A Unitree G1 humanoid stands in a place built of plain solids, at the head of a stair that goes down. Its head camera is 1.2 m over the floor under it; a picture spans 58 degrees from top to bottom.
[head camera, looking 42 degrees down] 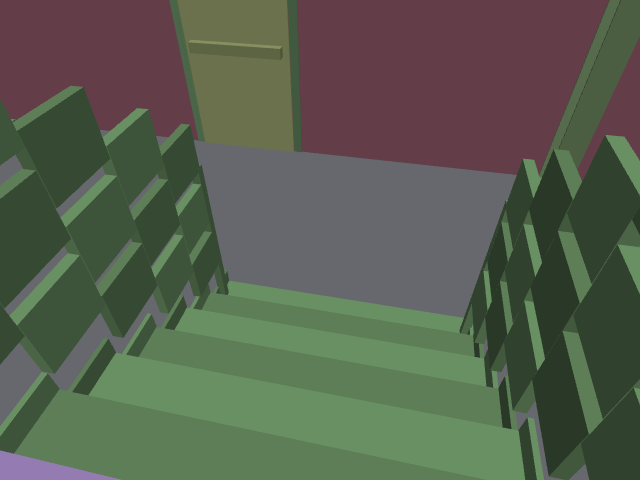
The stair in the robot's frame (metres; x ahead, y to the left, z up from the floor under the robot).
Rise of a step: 0.17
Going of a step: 0.26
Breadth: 1.62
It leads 12 degrees to the right of straight ahead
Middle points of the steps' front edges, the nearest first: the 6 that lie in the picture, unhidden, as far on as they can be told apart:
0.60 0.12 -0.17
0.85 0.06 -0.33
1.11 0.01 -0.50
1.36 -0.04 -0.67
1.62 -0.09 -0.84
1.87 -0.15 -1.00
